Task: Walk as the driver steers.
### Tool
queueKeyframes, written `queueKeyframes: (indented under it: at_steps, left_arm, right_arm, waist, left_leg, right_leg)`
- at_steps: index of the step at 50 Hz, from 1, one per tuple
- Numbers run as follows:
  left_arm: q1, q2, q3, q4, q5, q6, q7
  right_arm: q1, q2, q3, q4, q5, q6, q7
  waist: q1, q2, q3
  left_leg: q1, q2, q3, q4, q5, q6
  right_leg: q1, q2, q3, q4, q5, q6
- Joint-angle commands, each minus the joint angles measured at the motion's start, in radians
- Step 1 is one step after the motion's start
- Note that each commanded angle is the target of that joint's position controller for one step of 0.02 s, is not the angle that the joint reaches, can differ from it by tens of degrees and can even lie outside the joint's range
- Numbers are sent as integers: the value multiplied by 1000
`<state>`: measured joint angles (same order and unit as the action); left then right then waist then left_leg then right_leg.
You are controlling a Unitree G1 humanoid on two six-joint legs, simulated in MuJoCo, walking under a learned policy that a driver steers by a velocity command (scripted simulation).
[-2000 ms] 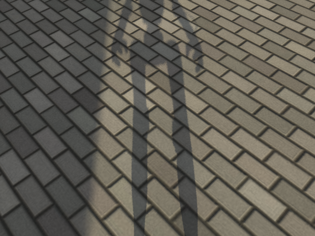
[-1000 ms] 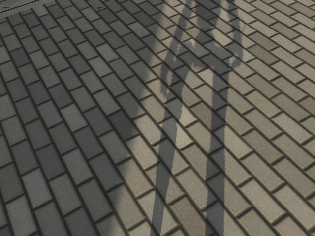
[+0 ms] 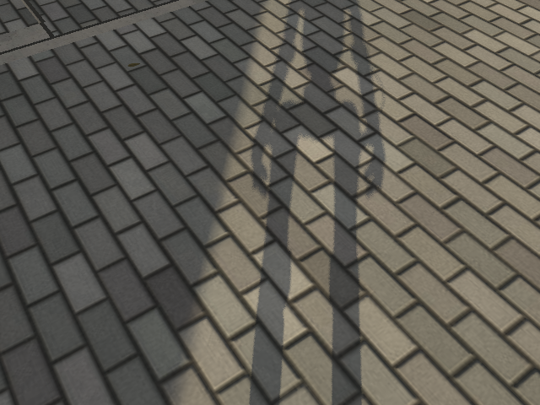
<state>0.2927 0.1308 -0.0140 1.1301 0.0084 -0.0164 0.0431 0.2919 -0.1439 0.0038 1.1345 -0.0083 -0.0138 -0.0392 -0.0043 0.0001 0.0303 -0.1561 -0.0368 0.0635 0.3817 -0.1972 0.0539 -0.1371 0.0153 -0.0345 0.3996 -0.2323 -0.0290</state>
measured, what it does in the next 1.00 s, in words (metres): walks ahead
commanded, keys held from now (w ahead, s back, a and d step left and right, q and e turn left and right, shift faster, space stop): no key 0.30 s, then w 0.34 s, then w+e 0.36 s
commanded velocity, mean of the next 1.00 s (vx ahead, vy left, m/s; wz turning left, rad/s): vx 0.24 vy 0.00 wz -0.11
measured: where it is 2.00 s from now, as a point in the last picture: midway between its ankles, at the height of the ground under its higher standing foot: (336, 316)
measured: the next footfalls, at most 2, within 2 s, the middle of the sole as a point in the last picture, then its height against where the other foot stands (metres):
right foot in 1.08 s outside the picture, level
left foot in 1.64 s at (291, 306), level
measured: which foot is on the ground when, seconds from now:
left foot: down 0.00-1.00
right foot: down 0.00-0.66, up 0.68-1.00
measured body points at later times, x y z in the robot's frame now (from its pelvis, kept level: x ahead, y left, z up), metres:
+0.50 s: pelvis +0.03 +0.00 -0.01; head +0.02 +0.00 +0.44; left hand -0.03 +0.21 -0.17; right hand -0.01 -0.22 -0.17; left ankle +0.01 +0.08 -0.74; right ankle -0.01 -0.10 -0.74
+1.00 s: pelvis +0.22 +0.03 -0.02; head +0.26 +0.03 +0.43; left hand +0.41 +0.23 -0.15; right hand +0.08 -0.16 -0.16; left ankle +0.06 +0.10 -0.74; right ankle +0.37 -0.07 -0.71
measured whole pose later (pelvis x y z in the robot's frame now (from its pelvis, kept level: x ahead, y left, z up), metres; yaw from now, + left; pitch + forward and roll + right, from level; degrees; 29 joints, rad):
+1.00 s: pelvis +0.22 +0.03 -0.02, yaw -8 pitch +1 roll +0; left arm 0.05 0.18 0.04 0.93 0.02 -0.03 -0.04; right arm 0.51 -0.12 -0.01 1.12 -0.02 -0.11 -0.04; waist -0.03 -0.01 0.06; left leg 0.16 -0.04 0.20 0.22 -0.40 0.05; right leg -0.62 0.01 -0.14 0.72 -0.09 -0.11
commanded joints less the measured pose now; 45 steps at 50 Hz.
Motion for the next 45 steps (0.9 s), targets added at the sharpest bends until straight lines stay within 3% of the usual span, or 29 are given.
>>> queueKeyframes:
  at_steps: [1,15,17,19,21,22,25,26,28,30,31,32,33,34,35,36,37,39,41,45]
  left_arm:
    - [64,74,9,-1,0,-3,4]
    - [91,55,4,31,0,1,6]
    - [110,65,10,37,3,4,4]
    - [113,94,26,21,8,13,-1]
    - [129,87,30,4,9,12,-7]
    - [146,87,33,1,8,7,-9]
    - [240,151,64,20,10,-8,-11]
    - [240,158,71,18,11,-11,-12]
    - [214,163,78,6,14,-20,-15]
    - [145,154,79,-15,3,-27,-17]
    - [101,152,80,-30,-2,-31,-18]
    - [66,139,78,-47,0,-39,-20]
    - [19,76,58,-83,-6,-53,-31]
    - [13,65,56,-122,8,-61,-39]
    - [-30,130,72,-124,35,-57,-44]
    - [-29,98,68,-124,28,-60,-53]
    - [-12,75,65,-114,18,-62,-60]
    - [1,78,73,-109,22,-48,-70]
    - [-19,72,76,-123,21,-33,-72]
    - [-205,46,60,-212,13,-25,-78]
  right_arm:
    - [66,-62,-8,3,0,-2,-4]
    - [87,-42,-1,38,0,1,-8]
    - [100,-51,-6,42,-2,4,-6]
    - [104,-75,-21,28,-6,12,-1]
    - [97,-60,-22,4,-8,10,7]
    - [86,-48,-21,-10,-10,3,11]
    - [3,-20,-18,-68,-26,-27,29]
    - [-27,-42,-24,-88,-30,-37,35]
    - [-25,-52,-31,-111,-24,-51,46]
    - [38,-31,-33,-103,-12,-64,51]
    - [122,-21,-36,-72,-4,-69,50]
    - [236,-40,-47,-33,-3,-73,44]
    - [373,-131,-74,-11,-17,-81,29]
    - [474,-223,-100,16,-14,-71,25]
    - [397,-156,-83,-1,-21,-62,20]
    - [307,-132,-74,-32,-22,-65,22]
    - [243,-118,-68,-52,-21,-70,21]
    - [203,-83,-50,-58,-13,-85,16]
    - [247,-76,-42,-39,-11,-94,12]
    - [238,-74,-28,-41,-12,-100,7]
  waist:
    - [-1,-4,39]
    - [1,-5,58]
    - [1,-5,46]
    - [2,-11,97]
    - [11,-19,177]
    - [19,-33,186]
    - [63,-154,145]
    - [67,-140,152]
    - [41,-114,155]
    - [-15,-93,163]
    - [-58,-72,150]
    - [-104,-26,117]
    - [-167,174,72]
    - [-171,326,50]
    - [-122,125,110]
    - [-76,49,134]
    - [-43,24,136]
    - [-9,36,117]
    - [-1,61,91]
    - [-7,80,128]
  left_leg:
    - [10,122,-128,-61,106,8]
    - [-2,126,-131,-66,86,5]
    - [-9,99,-121,-59,-94,13]
    - [-88,72,-122,-20,-395,46]
    - [-182,77,-153,10,-498,68]
    - [-217,74,-156,42,-469,70]
    - [-351,15,-14,255,-224,40]
    - [-369,36,-11,303,-204,38]
    - [-349,57,-26,325,-240,43]
    - [-191,43,2,184,-191,45]
    - [-21,7,29,97,-137,45]
    - [185,11,-10,45,-117,50]
    - [361,211,-316,-134,-310,92]
    - [418,415,-632,-248,-399,178]
    - [323,423,-591,-224,-364,182]
    - [251,390,-497,-230,-293,158]
    - [213,351,-398,-250,-209,127]
    - [201,289,-231,-255,16,78]
    - [227,265,-118,-217,310,54]
    - [139,217,35,-223,516,30]
  right_leg:
    - [-52,-115,115,-77,129,-27]
    - [-52,-109,112,-86,104,-28]
    - [-58,-82,103,-84,-80,-38]
    - [-126,-63,118,-59,-386,-75]
    - [-177,-90,180,-65,-512,-108]
    - [-158,-114,226,-77,-515,-124]
    - [21,-279,462,-234,-548,-214]
    - [17,-318,499,-263,-532,-235]
    - [-17,-325,481,-263,-481,-237]
    - [-109,-263,361,-215,-381,-194]
    - [-204,-208,280,-158,-318,-166]
    - [-330,-152,202,-51,-247,-137]
    - [-495,-30,57,254,-166,-85]
    - [-650,47,-50,536,-284,-65]
    - [-677,-19,32,689,-265,-80]
    - [-665,-46,74,723,-173,-86]
    - [-633,-64,89,718,-95,-80]
    - [-603,-68,68,701,-14,-64]
    - [-616,-49,32,714,26,-58]
    - [-578,-25,-56,518,140,-52]
Velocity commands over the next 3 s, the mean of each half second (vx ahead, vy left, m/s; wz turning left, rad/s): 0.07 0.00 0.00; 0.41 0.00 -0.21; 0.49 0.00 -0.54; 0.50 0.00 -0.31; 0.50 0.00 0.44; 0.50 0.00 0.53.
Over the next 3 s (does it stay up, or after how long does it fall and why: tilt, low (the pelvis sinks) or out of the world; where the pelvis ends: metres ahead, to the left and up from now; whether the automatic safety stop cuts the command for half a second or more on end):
stays up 1.22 -0.27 0.00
